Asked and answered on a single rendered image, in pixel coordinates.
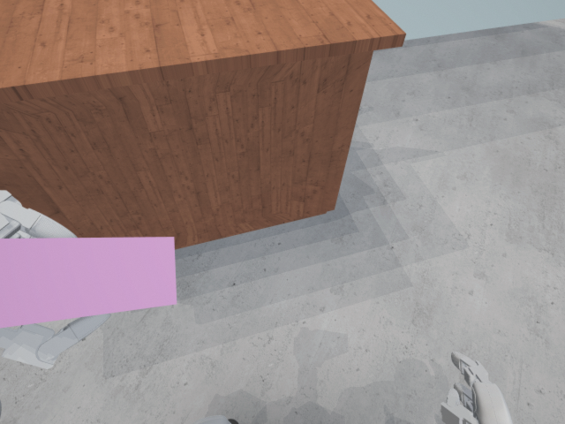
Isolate sponge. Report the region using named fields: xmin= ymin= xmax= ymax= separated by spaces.
xmin=0 ymin=237 xmax=177 ymax=328

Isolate table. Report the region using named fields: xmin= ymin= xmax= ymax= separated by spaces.
xmin=0 ymin=0 xmax=406 ymax=250

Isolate robot right hand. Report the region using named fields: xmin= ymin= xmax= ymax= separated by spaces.
xmin=441 ymin=352 xmax=513 ymax=424

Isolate robot left hand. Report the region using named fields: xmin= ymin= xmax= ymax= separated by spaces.
xmin=0 ymin=190 xmax=111 ymax=369

